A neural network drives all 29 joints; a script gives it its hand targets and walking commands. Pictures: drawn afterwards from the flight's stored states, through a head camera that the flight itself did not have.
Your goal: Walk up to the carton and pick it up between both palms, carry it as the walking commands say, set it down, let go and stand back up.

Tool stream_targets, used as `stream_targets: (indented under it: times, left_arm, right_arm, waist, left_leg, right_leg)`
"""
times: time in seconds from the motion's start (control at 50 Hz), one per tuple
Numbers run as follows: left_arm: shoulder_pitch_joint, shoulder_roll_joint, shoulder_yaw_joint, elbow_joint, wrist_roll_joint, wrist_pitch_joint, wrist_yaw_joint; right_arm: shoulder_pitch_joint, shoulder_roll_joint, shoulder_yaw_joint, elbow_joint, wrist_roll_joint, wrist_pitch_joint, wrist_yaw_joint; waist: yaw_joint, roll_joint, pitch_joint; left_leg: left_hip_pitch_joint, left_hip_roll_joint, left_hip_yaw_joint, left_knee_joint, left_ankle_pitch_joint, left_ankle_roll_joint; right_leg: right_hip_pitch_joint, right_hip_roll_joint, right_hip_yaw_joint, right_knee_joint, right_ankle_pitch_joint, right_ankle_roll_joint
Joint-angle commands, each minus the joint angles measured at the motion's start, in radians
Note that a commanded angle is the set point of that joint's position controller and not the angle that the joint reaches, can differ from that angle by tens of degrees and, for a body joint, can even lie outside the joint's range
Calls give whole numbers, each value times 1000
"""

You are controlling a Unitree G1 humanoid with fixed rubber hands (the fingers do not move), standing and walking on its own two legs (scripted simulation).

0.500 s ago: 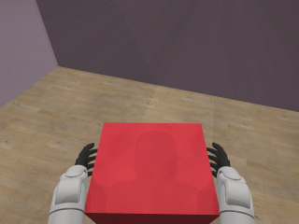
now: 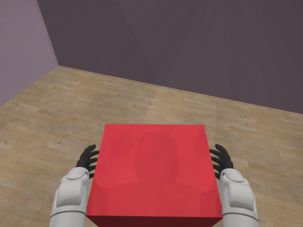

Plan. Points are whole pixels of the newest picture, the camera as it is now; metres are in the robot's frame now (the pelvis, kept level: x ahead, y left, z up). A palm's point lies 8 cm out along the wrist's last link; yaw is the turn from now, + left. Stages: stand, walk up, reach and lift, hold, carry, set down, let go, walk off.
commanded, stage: hold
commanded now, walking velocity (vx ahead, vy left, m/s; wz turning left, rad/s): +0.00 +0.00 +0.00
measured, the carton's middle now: (154, 179) +0.29 +0.00 -0.04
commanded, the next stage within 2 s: carry in 0.50 s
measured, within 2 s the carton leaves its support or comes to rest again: neither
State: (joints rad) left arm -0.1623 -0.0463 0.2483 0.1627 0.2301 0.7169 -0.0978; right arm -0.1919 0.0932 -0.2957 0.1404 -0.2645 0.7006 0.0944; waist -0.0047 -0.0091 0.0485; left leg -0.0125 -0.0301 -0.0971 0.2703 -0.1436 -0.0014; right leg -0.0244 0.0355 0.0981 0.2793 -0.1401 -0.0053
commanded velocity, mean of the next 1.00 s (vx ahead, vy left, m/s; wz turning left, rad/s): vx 0.00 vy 0.00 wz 0.32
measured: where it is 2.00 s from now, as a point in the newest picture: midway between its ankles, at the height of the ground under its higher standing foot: outside the picture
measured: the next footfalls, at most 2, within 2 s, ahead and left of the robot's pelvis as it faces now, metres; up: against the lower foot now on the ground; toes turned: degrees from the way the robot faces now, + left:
left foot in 1.28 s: -0.08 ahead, +0.14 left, +0.00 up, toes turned +48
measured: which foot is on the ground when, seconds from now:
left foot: down 0.00-1.00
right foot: down 0.00-1.00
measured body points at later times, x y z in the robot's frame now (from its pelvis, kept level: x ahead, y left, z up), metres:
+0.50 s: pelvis +0.00 +0.00 +0.00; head -0.03 +0.00 +0.45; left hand +0.28 +0.20 +0.02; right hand +0.29 -0.19 +0.03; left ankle +0.01 +0.12 -0.75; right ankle +0.02 -0.12 -0.75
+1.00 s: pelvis -0.05 +0.00 -0.03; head -0.02 +0.00 +0.42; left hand +0.27 +0.26 +0.07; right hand +0.36 -0.11 +0.08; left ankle +0.01 +0.12 -0.75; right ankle -0.04 -0.10 -0.75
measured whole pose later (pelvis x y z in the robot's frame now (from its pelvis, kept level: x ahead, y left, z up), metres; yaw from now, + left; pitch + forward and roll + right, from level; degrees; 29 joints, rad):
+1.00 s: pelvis -0.05 +0.00 -0.03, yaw +11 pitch +4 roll -1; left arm -0.60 0.16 0.17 0.13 -0.04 1.19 0.05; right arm -0.66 -0.11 -0.25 0.13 -0.04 1.19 -0.05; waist 0.02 0.03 -0.04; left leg -0.51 -0.07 -0.10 0.64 -0.20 0.01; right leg -0.37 0.00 -0.06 0.66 -0.38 0.04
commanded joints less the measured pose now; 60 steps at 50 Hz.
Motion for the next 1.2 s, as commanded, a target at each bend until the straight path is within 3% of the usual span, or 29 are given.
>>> stream_targets:
  times: [0.0, 0.02, 0.04, 0.16, 0.24, 0.4, 0.46, 0.48, 0.54, 0.56, 0.62, 0.68, 0.7, 0.74, 0.76, 0.78, 0.8, 0.82, 0.88, 0.92, 0.94, 0.96, 0.98, 1.0, 1.02, 1.04, 1.06, 1.08, 1.18]
  left_arm:
    - [-582, -804, -582, -135, -233, -49, -211]
    - [-566, -807, -591, -143, -232, -51, -215]
    - [-636, -801, -601, -152, -255, -58, -215]
    - [-611, -784, -560, -118, -228, -61, -220]
    - [-577, -824, -584, -138, -238, -62, -218]
    - [-619, -805, -593, -132, -242, -60, -219]
    - [-619, -796, -591, -150, -235, -69, -223]
    - [-659, -837, -675, -170, -314, -47, -206]
    - [-563, -831, -657, -149, -311, -3, -192]
    - [-562, -830, -652, -142, -301, 20, -180]
    - [-705, -773, -731, -331, -395, 74, -149]
    - [-835, -715, -709, -285, -413, 161, -115]
    - [-709, -711, -688, -236, -390, 195, -100]
    - [-966, -748, -760, -377, -500, 241, -75]
    - [-1012, -741, -755, -370, -541, 275, -68]
    - [-997, -736, -724, -353, -540, 316, -61]
    - [-1102, -735, -734, -353, -578, 339, -59]
    - [-1137, -762, -740, -313, -585, 362, -58]
    - [-1239, -837, -728, -298, -673, 397, -70]
    - [-1202, -888, -696, -298, -682, 419, -70]
    - [-1197, -888, -675, -274, -673, 442, -67]
    - [-1180, -890, -655, -243, -657, 446, -69]
    - [-1118, -883, -630, -240, -632, 451, -65]
    - [-1129, -868, -615, -257, -620, 454, -59]
    - [-1126, -863, -591, -217, -607, 450, -64]
    - [-1204, -882, -602, -253, -617, 453, -62]
    - [-1219, -873, -618, -304, -621, 456, -61]
    - [-1248, -883, -621, -322, -614, 457, -60]
    - [-1203, -826, -617, -337, -590, 445, -67]
  right_arm:
    - [-506, 779, 672, -76, 264, -31, 228]
    - [-497, 780, 664, -79, 257, -25, 232]
    - [-474, 783, 647, -26, 238, -25, 229]
    - [-489, 792, 638, -25, 242, -20, 227]
    - [-500, 794, 674, -75, 261, -31, 227]
    - [-492, 780, 656, -66, 239, -36, 218]
    - [-498, 776, 655, -73, 234, -39, 223]
    - [-537, 772, 686, -136, 310, -27, 214]
    - [-515, 749, 715, -168, 330, 18, 206]
    - [-530, 773, 713, -146, 347, 43, 207]
    - [-619, 735, 804, -259, 437, 112, 185]
    - [-782, 691, 791, -226, 493, 204, 167]
    - [-710, 684, 784, -210, 512, 240, 168]
    - [-983, 707, 826, -320, 643, 275, 165]
    - [-1012, 681, 818, -307, 657, 307, 152]
    - [-926, 699, 774, -222, 637, 349, 145]
    - [-944, 686, 756, -187, 632, 366, 135]
    - [-1027, 682, 732, -191, 643, 390, 134]
    - [-1131, 726, 709, -217, 650, 424, 110]
    - [-1167, 768, 696, -267, 657, 448, 92]
    - [-1159, 765, 669, -234, 643, 469, 87]
    - [-1091, 773, 651, -174, 620, 482, 85]
    - [-1061, 793, 651, -179, 631, 492, 84]
    - [-1045, 824, 645, -160, 631, 499, 88]
    - [-1171, 829, 669, -219, 654, 498, 96]
    - [-1205, 837, 673, -196, 652, 502, 94]
    - [-1123, 848, 674, -159, 641, 506, 98]
    - [-1202, 865, 702, -200, 679, 498, 105]
    - [-1192, 873, 738, -184, 709, 486, 114]
  waist:
    - [29, 57, -257]
    - [10, 3, -282]
    - [-7, 35, -297]
    - [7, -21, -238]
    - [20, 20, -319]
    - [9, 38, -291]
    - [-16, -10, -286]
    - [1, 14, -388]
    - [13, -13, -447]
    - [9, 32, -420]
    - [18, 6, -468]
    - [14, -174, -416]
    - [3, -214, -409]
    - [-3, -78, -436]
    - [-11, -3, -458]
    - [-10, 218, -423]
    - [-6, 332, -398]
    - [3, 268, -445]
    - [-7, 123, -552]
    - [-7, 163, -606]
    - [-7, 217, -618]
    - [3, 190, -623]
    - [6, 113, -633]
    - [15, -3, -631]
    - [24, -316, -569]
    - [13, -298, -575]
    - [4, -171, -547]
    - [5, -146, -508]
    - [8, -232, -526]
  left_leg:
    - [7, -65, 51, -25, 177, -1]
    - [37, -61, 37, -18, 200, -2]
    - [55, -64, 49, -23, 164, -3]
    - [15, -58, 49, -29, 123, 5]
    - [50, -54, 35, -18, 212, 0]
    - [30, -60, 40, -28, 151, -3]
    - [50, -63, 40, -15, 132, -3]
    - [-81, 130, -9, 124, 120, 53]
    - [-198, 137, -62, 300, 257, 66]
    - [-229, 142, -79, 289, 198, 63]
    - [-331, 123, -113, 380, 279, 63]
    - [-466, 14, 17, 576, -180, 22]
    - [-466, 35, 53, 562, -274, 19]
    - [-349, 30, 54, 439, -217, 32]
    - [-310, 77, -41, 328, -154, 43]
    - [-310, 230, -290, 138, -39, 80]
    - [-255, 303, -501, 67, 156, 134]
    - [-195, 306, -515, 74, 154, 159]
    - [-138, 264, -352, 148, 209, 166]
    - [-110, 226, -270, 225, 439, 157]
    - [-183, 212, -242, 220, 425, 148]
    - [-236, 171, -182, 276, 324, 99]
    - [-312, 125, -129, 355, 305, 67]
    - [-460, 75, -73, 444, 143, 27]
    - [-745, -13, 70, 622, -181, -5]
    - [-826, 27, 109, 810, -466, -5]
    - [-751, 58, 115, 847, -411, -14]
    - [-731, 53, 130, 815, -360, -32]
    - [-548, 7, 219, 613, -283, -26]
  right_leg:
    - [73, 49, -30, -31, 147, 0]
    - [64, 60, -39, -33, 152, 5]
    - [56, 49, -35, -38, 148, 2]
    - [35, 55, -40, -38, 102, 7]
    - [74, 51, -35, -23, 162, 3]
    - [64, 50, -39, -32, 116, -2]
    - [27, 52, -44, -38, 88, 2]
    - [-68, -136, -65, 162, 32, -5]
    - [-115, -172, -11, 271, 159, -28]
    - [-149, -176, 1, 295, 112, -30]
    - [-135, -216, 34, 329, 99, -50]
    - [-183, -366, 191, 142, -55, -138]
    - [-205, -393, 182, 170, 28, -148]
    - [-353, -322, 15, 267, -99, -91]
    - [-412, -246, -76, 366, -219, -35]
    - [-485, -120, -208, 560, -356, 39]
    - [-542, -12, -187, 695, -456, 70]
    - [-569, -37, -98, 768, -454, 71]
    - [-494, -58, -110, 653, -342, 73]
    - [-383, -41, -113, 498, -328, 58]
    - [-290, -20, -151, 435, -288, 58]
    - [-142, -49, -144, 237, -232, 40]
    - [-14, -103, -120, 165, -107, 18]
    - [140, -241, -8, 137, 0, -28]
    - [224, -487, 208, 212, 483, -138]
    - [235, -562, 221, 259, 801, -193]
    - [153, -515, 110, 288, 839, -185]
    - [124, -468, 50, 303, 770, -150]
    - [1, -399, -151, 337, 535, -77]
